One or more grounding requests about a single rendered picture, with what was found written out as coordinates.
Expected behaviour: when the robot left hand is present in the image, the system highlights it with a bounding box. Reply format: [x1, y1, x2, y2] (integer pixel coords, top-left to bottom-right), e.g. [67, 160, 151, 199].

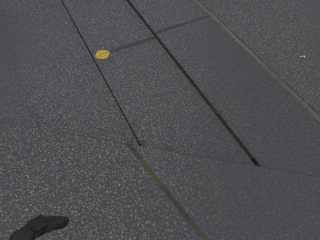
[9, 214, 69, 240]

